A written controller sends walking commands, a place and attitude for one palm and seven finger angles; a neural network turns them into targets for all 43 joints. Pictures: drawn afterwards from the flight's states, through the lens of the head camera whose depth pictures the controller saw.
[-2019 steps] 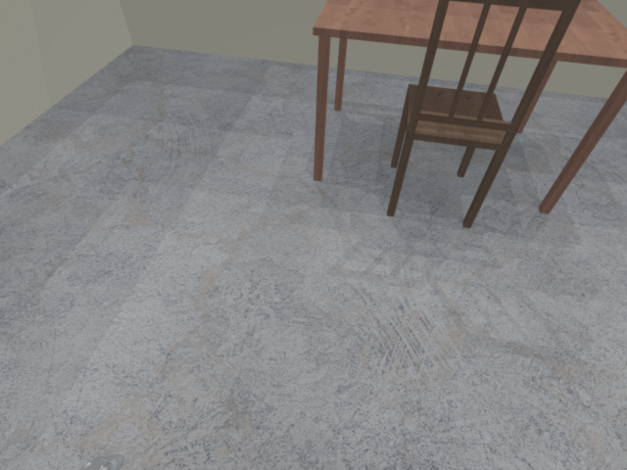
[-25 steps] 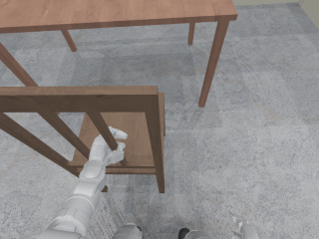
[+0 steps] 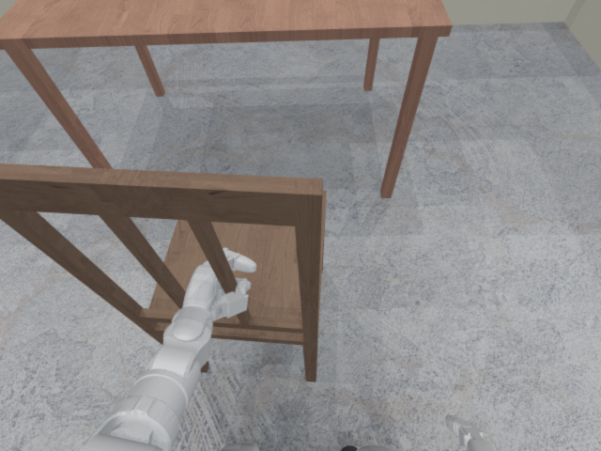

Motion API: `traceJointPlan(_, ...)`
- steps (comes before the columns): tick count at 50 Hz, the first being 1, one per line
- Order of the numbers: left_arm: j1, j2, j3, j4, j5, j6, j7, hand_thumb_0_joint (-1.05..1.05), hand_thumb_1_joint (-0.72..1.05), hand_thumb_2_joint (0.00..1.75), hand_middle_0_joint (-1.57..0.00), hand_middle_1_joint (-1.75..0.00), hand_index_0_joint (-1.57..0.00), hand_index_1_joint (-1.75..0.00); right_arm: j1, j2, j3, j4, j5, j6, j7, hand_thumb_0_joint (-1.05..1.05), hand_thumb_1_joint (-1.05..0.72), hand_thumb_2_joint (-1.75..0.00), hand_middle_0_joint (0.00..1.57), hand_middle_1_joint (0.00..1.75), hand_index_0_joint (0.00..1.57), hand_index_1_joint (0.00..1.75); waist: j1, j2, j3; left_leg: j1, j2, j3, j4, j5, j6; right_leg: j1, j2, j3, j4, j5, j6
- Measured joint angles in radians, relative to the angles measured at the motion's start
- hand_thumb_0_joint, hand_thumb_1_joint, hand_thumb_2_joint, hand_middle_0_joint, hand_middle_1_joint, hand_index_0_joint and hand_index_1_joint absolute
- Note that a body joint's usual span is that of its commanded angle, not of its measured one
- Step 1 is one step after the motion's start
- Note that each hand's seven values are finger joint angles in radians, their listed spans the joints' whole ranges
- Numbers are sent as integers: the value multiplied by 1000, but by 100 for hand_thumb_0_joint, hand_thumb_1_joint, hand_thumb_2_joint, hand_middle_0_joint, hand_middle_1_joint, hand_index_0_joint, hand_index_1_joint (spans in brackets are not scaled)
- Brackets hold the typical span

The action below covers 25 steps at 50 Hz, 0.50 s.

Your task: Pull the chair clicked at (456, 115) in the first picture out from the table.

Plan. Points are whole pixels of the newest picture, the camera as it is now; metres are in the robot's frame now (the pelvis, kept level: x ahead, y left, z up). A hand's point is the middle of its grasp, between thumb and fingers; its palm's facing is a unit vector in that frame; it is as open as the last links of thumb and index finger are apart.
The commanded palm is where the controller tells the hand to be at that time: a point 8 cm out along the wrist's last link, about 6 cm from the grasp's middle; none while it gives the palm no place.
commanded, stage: stop walking, hand still on the chair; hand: left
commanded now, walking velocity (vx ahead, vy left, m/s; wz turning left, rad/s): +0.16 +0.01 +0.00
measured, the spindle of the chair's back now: (163, 277) +0.36 +0.23 -0.05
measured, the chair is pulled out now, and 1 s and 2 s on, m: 0.52 0.58 0.58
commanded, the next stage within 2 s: open the thumb and straighten the fingers in 0.86 s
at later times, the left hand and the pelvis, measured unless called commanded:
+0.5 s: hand (241, 330) +0.28 +0.10 -0.06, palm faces -0.14 -0.98 -0.16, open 4.9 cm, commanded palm +0.27 +0.15 -0.04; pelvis +0.00 +0.02 +0.00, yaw +0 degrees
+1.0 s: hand (241, 329) +0.28 +0.10 -0.06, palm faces -0.11 -0.98 -0.16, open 5.0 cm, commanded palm +0.26 +0.16 -0.04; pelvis +0.01 +0.01 +0.01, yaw +0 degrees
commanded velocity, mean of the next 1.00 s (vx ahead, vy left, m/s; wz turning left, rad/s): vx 0.04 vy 0.01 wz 0.00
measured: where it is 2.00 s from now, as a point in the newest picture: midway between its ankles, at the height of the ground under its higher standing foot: outside the picture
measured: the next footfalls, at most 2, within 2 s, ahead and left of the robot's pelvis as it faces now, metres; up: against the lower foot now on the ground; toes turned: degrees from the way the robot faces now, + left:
none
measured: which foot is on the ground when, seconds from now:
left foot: down 0.00-1.00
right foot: down 0.00-1.00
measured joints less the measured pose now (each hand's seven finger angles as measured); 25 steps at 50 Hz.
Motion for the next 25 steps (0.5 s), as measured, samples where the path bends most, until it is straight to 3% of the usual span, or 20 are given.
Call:
traceJointPlan(5, 10, -9, 10, -13, 1, 19, 8, 3, 76, 83, -30, -118, -49, -145, 7, -2, 16, 2, 20, -6, -12, 1, -91, -90, 20, 30, 21, 30, -20, 5, 0, -12, -25, -19, 22, -55, 30, -25, -9, -16, 23, 15, -10)
traceJointPlan(7, 14, -16, 6, -7, 4, 30, 13, 3, 76, 83, -29, -119, -50, -145, 8, -12, 17, 17, 18, -9, -20, 1, -91, -90, 20, 30, 21, 30, -22, -5, -6, 3, -37, -20, -6, 19, 24, -27, -21, -16, 42, 7, -5)
traceJointPlan(10, 33, -23, -3, 11, 4, 40, 20, 4, 76, 83, -28, -120, -50, -145, 18, -25, 14, 29, 15, -9, -27, 1, -91, -90, 20, 30, 21, 30, -18, -26, -26, 35, -50, -4, -33, 31, 13, -13, -35, 0, 43, 7, 5)
traceJointPlan(17, 95, -41, -44, 39, 23, 41, 18, 3, 76, 83, -29, -124, -50, -145, 49, -54, -2, 37, 9, -15, -37, 1, -91, -90, 20, 30, 20, 30, -18, -31, -88, 84, -64, 17, -74, 29, 31, 29, -48, 19, 6, 14, 20)
traceJointPlan(25, 136, -52, -83, 22, 34, 32, 18, 3, 76, 84, -28, -128, -50, -145, 42, -28, 9, 36, 5, -25, -35, 1, -91, -90, 20, 30, 20, 30, -4, -37, -109, 116, -78, 33, -102, 25, 43, 51, -61, 34, -8, 7, 34)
